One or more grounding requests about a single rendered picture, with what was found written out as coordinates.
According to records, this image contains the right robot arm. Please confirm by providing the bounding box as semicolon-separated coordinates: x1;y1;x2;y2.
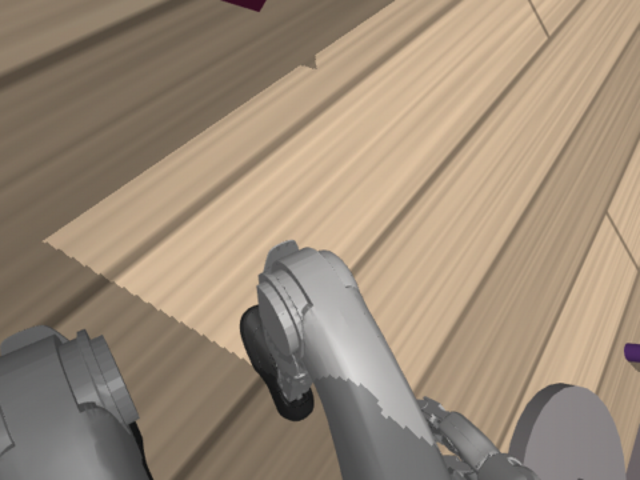
477;453;540;480

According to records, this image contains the right robot hand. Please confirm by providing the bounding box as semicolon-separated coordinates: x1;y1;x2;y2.
416;396;501;480

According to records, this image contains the left robot foot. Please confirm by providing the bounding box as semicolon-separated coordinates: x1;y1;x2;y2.
129;421;154;480

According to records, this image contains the right robot foot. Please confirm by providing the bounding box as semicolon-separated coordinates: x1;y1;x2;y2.
240;305;314;421

